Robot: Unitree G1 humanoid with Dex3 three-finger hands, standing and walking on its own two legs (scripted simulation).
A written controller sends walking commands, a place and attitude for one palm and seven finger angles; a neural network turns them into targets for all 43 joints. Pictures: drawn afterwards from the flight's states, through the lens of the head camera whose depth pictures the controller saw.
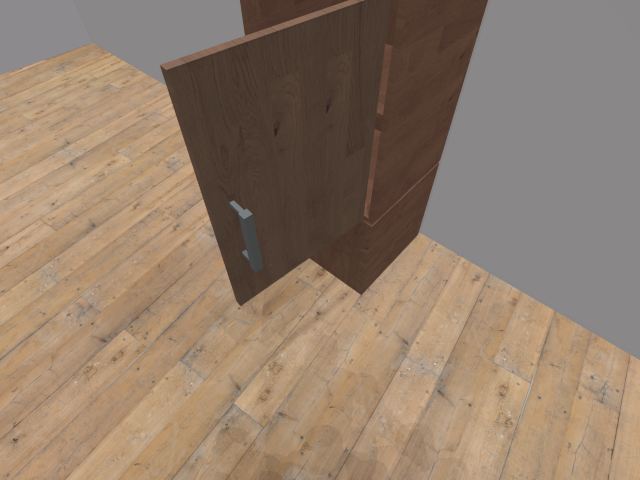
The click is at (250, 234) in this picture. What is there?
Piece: cupboard door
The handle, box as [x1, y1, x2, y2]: [229, 200, 262, 271]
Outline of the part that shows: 233,200 229,203 230,206 239,215 247,249 244,250 242,254 250,262 251,267 255,271 257,271 262,267 252,214 247,209 244,210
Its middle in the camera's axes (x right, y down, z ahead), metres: -0.15 +0.00 +0.76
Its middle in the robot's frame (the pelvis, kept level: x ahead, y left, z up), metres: +0.55 +0.17 -0.11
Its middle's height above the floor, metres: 0.68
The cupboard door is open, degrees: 83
